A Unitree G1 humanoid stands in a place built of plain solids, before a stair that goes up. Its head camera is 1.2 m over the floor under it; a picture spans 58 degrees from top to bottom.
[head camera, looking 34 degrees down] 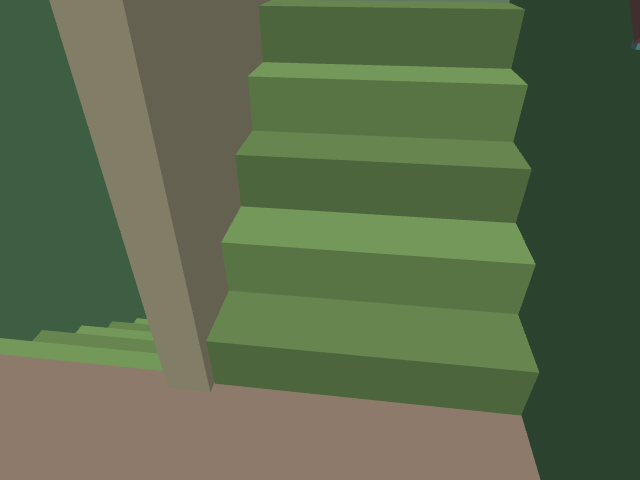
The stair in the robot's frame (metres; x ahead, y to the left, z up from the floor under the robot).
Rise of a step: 0.20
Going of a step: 0.24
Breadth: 0.98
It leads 7 degrees to the right of straight ahead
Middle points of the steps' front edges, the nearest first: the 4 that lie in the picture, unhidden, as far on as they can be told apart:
0.87 -0.14 0.20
1.10 -0.17 0.41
1.34 -0.19 0.61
1.58 -0.22 0.82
